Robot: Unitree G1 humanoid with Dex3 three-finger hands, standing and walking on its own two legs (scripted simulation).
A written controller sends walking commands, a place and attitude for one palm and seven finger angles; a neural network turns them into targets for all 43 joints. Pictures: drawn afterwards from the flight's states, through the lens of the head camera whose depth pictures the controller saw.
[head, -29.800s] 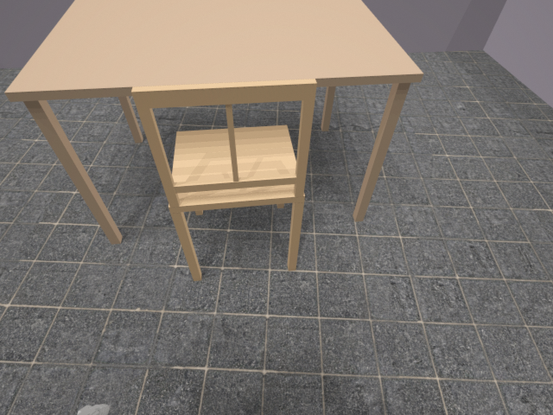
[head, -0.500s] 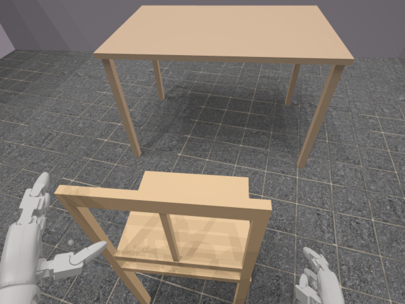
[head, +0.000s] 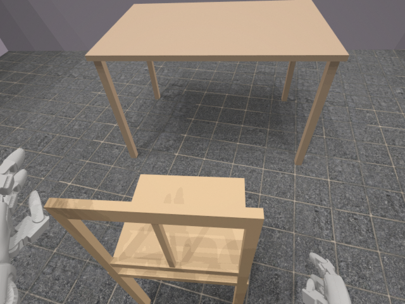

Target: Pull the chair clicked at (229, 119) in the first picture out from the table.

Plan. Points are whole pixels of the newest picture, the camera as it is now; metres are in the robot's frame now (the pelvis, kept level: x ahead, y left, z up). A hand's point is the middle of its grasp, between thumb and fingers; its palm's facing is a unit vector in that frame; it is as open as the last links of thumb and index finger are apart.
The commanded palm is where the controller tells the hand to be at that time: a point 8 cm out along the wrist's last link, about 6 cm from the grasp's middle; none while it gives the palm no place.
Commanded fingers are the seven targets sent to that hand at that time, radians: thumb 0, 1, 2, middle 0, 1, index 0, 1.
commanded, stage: draw the hand back to the body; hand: left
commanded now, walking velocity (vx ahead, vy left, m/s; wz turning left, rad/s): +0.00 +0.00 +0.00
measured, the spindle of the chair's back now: (165, 245) +0.27 +0.13 -0.09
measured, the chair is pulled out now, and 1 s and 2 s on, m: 0.65 0.65 0.65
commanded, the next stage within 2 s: step back with the hand held close in 0.16 s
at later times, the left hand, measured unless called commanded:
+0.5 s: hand (35, 223) +0.19 +0.27 +0.16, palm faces +0.40 -0.76 -0.51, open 7.5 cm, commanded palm +0.12 +0.31 +0.18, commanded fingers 0.00 0.90 0.90 -0.20 -0.30 -0.20 -0.30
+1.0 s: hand out of the picture +0.10 +0.28 +0.16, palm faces +0.45 -0.76 -0.47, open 7.5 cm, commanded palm +0.04 +0.32 +0.18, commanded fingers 0.00 0.90 0.90 -0.20 -0.30 -0.20 -0.30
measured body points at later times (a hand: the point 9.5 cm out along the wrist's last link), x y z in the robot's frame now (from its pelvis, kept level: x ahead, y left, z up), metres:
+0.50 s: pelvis -0.02 +0.01 +0.00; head +0.00 -0.02 +0.45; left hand +0.16 +0.31 +0.18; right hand +0.17 -0.23 -0.09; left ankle -0.04 +0.14 -0.74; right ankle -0.03 -0.14 -0.74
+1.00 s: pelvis -0.10 +0.02 -0.01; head -0.09 +0.02 +0.44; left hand +0.07 +0.32 +0.18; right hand +0.06 -0.23 -0.09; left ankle -0.04 +0.14 -0.74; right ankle -0.03 -0.14 -0.74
